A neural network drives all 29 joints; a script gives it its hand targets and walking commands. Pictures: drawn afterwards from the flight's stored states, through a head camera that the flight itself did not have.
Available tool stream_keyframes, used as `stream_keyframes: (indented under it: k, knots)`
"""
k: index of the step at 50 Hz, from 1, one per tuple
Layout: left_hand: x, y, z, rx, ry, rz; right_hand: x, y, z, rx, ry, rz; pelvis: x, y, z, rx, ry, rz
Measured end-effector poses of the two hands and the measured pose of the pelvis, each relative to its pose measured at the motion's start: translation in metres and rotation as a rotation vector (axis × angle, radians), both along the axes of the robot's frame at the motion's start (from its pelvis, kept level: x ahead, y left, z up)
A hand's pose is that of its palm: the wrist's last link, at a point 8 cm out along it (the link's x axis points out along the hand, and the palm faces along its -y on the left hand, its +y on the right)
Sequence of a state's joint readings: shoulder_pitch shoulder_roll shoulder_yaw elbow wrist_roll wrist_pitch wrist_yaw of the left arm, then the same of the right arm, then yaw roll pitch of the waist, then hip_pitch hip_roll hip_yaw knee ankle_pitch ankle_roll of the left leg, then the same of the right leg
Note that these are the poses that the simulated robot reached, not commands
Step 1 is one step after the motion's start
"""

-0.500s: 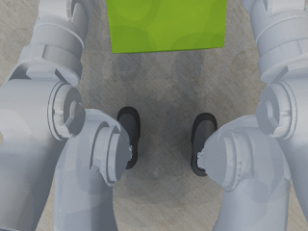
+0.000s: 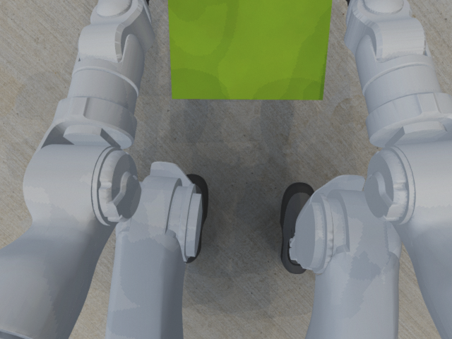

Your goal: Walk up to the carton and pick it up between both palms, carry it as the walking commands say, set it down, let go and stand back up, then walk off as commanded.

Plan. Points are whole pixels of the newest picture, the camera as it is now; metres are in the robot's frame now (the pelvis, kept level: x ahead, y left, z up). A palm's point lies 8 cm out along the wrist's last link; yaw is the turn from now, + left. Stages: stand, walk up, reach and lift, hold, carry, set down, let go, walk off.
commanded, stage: reach and lift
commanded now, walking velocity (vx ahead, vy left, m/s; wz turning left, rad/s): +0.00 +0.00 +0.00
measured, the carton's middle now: (242, 14) +0.54 +0.02 -0.23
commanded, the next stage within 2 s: none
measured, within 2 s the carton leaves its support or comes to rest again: neither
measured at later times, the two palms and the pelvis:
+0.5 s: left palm out of the picture +0.53 +0.15 -0.08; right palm out of the picture +0.57 -0.13 -0.09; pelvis +0.00 +0.00 +0.04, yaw -1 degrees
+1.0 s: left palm out of the picture +0.52 +0.15 +0.00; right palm out of the picture +0.54 -0.12 -0.02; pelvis +0.00 +0.00 +0.09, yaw -2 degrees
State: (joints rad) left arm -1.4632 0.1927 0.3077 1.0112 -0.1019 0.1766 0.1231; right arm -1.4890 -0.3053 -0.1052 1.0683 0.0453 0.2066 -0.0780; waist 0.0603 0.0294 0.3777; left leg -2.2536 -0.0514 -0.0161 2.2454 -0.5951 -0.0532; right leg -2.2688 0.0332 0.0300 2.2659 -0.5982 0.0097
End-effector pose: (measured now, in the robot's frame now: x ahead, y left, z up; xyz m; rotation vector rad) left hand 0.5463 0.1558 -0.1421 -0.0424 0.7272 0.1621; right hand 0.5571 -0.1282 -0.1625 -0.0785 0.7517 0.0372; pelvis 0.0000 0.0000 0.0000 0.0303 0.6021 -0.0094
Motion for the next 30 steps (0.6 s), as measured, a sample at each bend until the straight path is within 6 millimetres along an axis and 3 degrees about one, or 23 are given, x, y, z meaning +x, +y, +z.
stream_keyframes:
  k: [15,30]
  knots:
    - [-0.009,-0.003,0.045,0.004,-0.058,0.044,0.007,0.003,0.053,-0.037,-0.02,-0.009,-0.004,0.0,0.023,-0.002,0.056,-0.005]
    - [-0.012,-0.006,0.073,0.024,-0.073,0.068,0.009,0.004,0.079,-0.035,-0.04,-0.032,0.004,-0.002,0.045,0.006,0.129,-0.02]
